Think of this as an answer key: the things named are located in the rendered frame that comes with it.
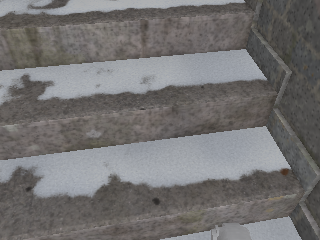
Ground robot right thigh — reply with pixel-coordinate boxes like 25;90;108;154
211;223;252;240

